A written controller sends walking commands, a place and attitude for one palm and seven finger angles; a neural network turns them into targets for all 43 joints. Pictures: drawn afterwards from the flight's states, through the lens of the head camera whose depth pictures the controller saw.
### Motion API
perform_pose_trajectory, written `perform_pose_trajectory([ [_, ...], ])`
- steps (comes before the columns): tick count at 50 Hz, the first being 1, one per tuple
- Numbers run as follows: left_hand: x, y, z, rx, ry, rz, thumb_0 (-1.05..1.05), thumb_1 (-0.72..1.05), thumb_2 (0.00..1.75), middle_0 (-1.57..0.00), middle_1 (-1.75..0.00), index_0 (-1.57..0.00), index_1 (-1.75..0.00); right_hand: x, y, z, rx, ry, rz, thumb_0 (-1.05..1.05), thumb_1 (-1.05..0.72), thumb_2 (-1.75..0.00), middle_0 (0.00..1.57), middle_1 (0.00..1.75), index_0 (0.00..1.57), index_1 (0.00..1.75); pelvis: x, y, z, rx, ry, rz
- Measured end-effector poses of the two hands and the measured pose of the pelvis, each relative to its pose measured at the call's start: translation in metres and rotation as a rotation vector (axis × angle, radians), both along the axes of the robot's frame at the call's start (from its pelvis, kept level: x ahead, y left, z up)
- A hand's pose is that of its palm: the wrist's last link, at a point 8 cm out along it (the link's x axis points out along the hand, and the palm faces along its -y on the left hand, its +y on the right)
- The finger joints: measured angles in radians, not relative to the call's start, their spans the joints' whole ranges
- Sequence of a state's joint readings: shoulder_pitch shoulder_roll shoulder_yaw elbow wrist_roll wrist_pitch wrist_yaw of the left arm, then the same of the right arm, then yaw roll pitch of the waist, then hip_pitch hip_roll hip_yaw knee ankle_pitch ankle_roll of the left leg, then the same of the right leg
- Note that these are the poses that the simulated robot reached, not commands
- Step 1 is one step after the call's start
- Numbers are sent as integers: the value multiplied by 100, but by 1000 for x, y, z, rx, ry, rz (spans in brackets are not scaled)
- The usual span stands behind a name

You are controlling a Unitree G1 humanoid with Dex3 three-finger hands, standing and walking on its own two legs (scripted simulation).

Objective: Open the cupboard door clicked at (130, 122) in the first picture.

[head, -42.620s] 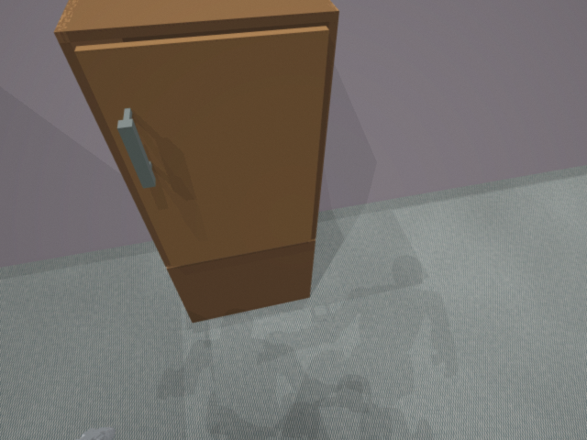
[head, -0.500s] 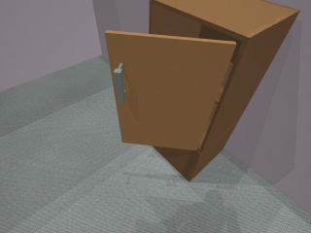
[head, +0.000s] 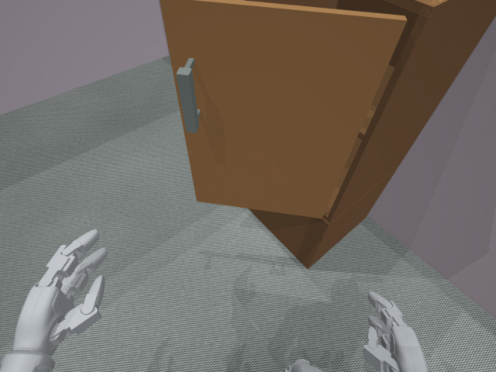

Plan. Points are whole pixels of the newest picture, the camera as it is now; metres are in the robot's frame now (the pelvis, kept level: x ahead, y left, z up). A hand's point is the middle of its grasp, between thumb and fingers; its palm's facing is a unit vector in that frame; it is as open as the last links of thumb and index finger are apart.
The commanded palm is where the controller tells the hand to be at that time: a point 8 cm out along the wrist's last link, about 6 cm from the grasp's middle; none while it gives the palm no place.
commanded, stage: raise the hand with hooked fingers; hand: left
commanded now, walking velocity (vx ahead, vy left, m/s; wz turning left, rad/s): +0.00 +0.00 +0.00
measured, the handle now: (191, 96) +0.60 +0.16 +0.10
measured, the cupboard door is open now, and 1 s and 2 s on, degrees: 42 42 42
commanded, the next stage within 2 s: move the hooked fingers beside the handle in 1.82 s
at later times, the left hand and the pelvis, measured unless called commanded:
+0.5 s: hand (76, 295) +0.21 +0.26 +0.04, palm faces -0.03 -1.00 -0.07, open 10.7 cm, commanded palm +0.18 +0.30 +0.04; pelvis -0.01 -0.01 -0.03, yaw +0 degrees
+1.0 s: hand (57, 253) +0.26 +0.29 +0.08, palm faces -0.04 -1.00 -0.05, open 13.5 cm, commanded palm +0.23 +0.33 +0.09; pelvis +0.00 +0.02 +0.00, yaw +0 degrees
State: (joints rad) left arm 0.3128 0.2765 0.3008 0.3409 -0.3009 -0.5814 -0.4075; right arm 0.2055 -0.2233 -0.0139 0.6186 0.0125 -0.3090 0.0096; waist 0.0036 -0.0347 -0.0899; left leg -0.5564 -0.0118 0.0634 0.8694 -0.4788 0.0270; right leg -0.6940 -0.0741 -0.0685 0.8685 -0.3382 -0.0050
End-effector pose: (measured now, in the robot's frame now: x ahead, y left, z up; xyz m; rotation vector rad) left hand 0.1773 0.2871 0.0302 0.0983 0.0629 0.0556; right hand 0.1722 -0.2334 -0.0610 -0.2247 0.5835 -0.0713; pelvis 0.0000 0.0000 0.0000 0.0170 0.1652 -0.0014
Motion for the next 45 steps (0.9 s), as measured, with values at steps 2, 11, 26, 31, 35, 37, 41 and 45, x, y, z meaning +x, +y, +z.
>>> perform_pose_trajectory([
  [2, -5, 0, -15, 8, -5, -80, 0, 72, 82, -21, -42, -21, -42, 13, -3, -8, -9, -49, 33, 1, -90, -90, 21, 30, 21, 30, -4, -4, -17, -3, 36, -2],
  [11, -10, 13, -32, -65, -8, -53, 1, 51, 74, -23, -55, -23, -55, 30, -20, -38, -67, -50, 43, 1, -90, -90, 21, 30, 21, 30, -7, -16, -50, -41, 69, 14],
  [26, 18, 29, 12, -34, 10, -83, 0, 16, 59, -25, -77, -25, -77, -27, -19, -31, -43, 63, -46, 1, -90, -90, 21, 30, 21, 30, -12, -9, -25, -45, 55, 13],
  [31, 22, 29, 14, -43, 6, -102, 0, 5, 54, -26, -84, -26, -85, -35, -17, -22, -66, 63, -46, 1, -90, -90, 21, 30, 21, 30, -13, -1, -20, -47, 36, 12],
  [35, 28, 31, 20, -45, -10, -110, 0, -5, 50, -27, -90, -27, -91, -35, -12, -13, -77, 49, -46, 1, -90, -90, 21, 30, 21, 30, -12, 5, -15, -49, 19, 11],
  [37, 31, 34, 24, -45, -19, -106, 0, -9, 48, -27, -93, -27, -94, -34, -8, -8, -78, 40, -43, 1, -90, -90, 21, 30, 21, 30, -12, 7, -13, -51, 9, 11],
  [41, 39, 42, 32, -45, -27, -96, 0, -19, 44, -28, -99, -28, -100, -28, 2, -1, -71, 23, -34, 1, -90, -90, 21, 30, 21, 30, -9, 12, -9, -55, -7, 13],
  [45, 48, 48, 40, -47, -25, -92, -1, -28, 40, -28, -105, -28, -106, -21, 12, 4, -61, 11, -22, 1, -90, -90, 21, 30, 21, 30, -6, 17, -4, -57, -17, 14],
])
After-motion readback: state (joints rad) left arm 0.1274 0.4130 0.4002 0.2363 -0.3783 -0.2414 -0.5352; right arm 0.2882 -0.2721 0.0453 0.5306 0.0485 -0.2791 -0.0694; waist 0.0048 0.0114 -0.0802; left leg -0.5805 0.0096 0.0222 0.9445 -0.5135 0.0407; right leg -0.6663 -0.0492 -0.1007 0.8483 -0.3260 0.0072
